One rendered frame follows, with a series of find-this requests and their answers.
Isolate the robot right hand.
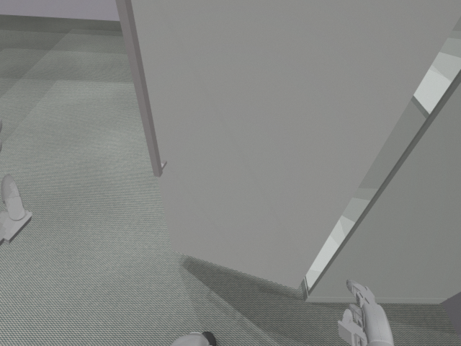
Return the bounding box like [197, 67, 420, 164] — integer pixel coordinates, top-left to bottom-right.
[338, 279, 394, 346]

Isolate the handle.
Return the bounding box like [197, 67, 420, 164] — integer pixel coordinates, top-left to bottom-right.
[115, 0, 167, 177]

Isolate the fridge door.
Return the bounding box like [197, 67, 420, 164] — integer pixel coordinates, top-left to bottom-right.
[131, 0, 461, 289]

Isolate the robot left hand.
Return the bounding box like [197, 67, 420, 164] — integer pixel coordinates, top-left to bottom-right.
[0, 118, 32, 246]

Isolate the robot left shin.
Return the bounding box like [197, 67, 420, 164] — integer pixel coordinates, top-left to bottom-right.
[189, 332, 208, 342]

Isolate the left robot foot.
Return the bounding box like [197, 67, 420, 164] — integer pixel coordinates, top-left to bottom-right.
[202, 332, 216, 346]

